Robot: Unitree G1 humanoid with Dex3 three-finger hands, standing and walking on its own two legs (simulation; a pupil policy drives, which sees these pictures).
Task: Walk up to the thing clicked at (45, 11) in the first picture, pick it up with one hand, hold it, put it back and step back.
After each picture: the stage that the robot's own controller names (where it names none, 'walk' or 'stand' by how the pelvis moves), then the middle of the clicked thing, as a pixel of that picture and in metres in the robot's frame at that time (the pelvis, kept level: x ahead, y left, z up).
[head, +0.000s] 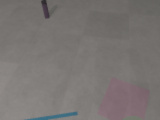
stand; (45, 9) +2.00 +0.51 -0.65
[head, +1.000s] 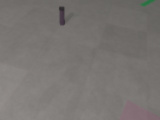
walk; (62, 16) +1.87 +0.21 -0.63
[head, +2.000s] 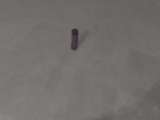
walk; (74, 40) +1.26 +0.03 -0.64
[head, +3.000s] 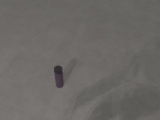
walk; (59, 77) +0.82 +0.17 -0.65
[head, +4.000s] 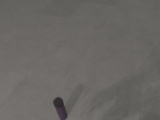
walk; (60, 109) +0.58 +0.25 -0.63
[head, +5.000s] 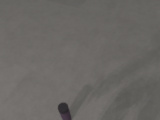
stand; (65, 113) +0.47 +0.19 -0.64
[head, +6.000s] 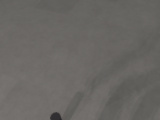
stand; out of the picture +0.43 +0.21 -0.65
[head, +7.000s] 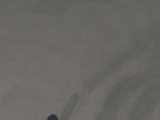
stand; out of the picture +0.43 +0.23 -0.65
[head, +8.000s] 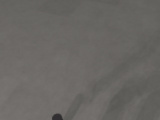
stand; out of the picture +0.43 +0.20 -0.66
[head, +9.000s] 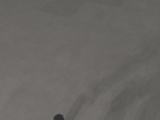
stand; out of the picture +0.43 +0.19 -0.66
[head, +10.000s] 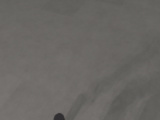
go down; out of the picture +0.43 +0.19 -0.66
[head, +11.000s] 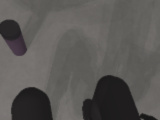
go down; (15, 40) +0.53 +0.20 -0.29
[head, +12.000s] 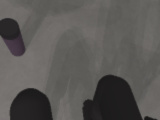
approach; (14, 40) +0.53 +0.20 -0.27
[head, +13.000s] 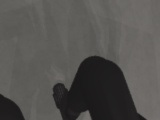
close in; out of the picture +0.52 +0.26 -0.18
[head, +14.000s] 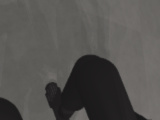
close; out of the picture +0.52 +0.28 -0.19
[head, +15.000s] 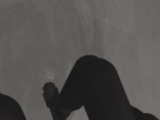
lift; out of the picture +0.49 +0.27 -0.19
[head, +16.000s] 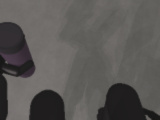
lift; (18, 56) +0.40 +0.21 -0.05
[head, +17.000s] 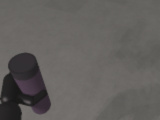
hold; (33, 88) +0.32 +0.17 +0.06
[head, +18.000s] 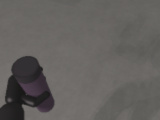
hold; (37, 88) +0.32 +0.17 +0.03
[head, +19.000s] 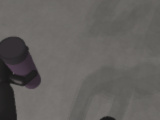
crouch; (24, 67) +0.40 +0.19 -0.03
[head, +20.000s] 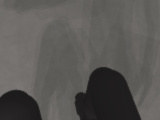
lower; out of the picture +0.56 +0.23 -0.06
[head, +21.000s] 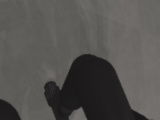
lower; out of the picture +0.51 +0.27 -0.19
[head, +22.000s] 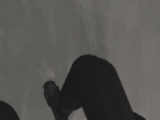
lower; out of the picture +0.51 +0.28 -0.19
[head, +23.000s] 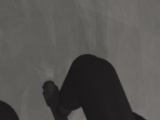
lower; out of the picture +0.51 +0.28 -0.19
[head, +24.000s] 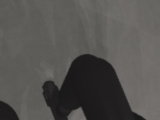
lower; out of the picture +0.51 +0.28 -0.19
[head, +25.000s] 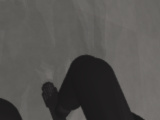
open; out of the picture +0.51 +0.25 -0.20
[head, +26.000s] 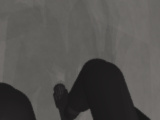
stand; out of the picture +0.51 +0.26 -0.20
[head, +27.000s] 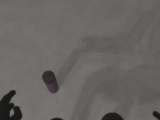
stand; (51, 83) +0.49 +0.17 -0.49
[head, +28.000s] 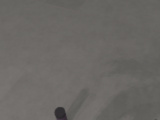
stand; (61, 119) +0.45 +0.17 -0.60
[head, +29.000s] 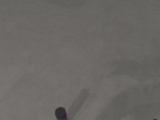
stand; (62, 119) +0.45 +0.16 -0.60
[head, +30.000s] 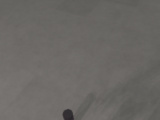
stand; out of the picture +0.47 +0.16 -0.65
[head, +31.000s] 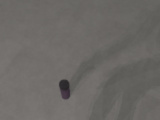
walk; (65, 90) +0.52 +0.11 -0.64
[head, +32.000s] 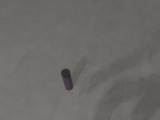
walk; (67, 80) +0.70 +0.18 -0.64
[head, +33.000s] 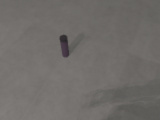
walk; (64, 46) +1.04 +0.19 -0.63
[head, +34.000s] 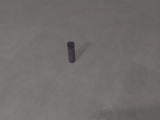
stand; (71, 52) +1.12 +0.15 -0.65
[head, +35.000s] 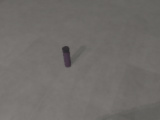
stand; (66, 57) +1.12 +0.18 -0.66
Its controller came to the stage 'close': yes
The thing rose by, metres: 0.67
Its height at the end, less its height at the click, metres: +0.00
